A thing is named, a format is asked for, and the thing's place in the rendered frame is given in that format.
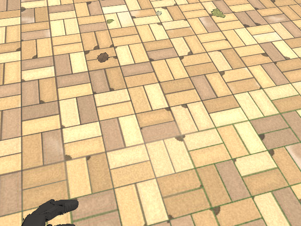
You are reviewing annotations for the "left robot hand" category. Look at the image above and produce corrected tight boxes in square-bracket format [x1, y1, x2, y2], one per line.
[22, 199, 79, 226]

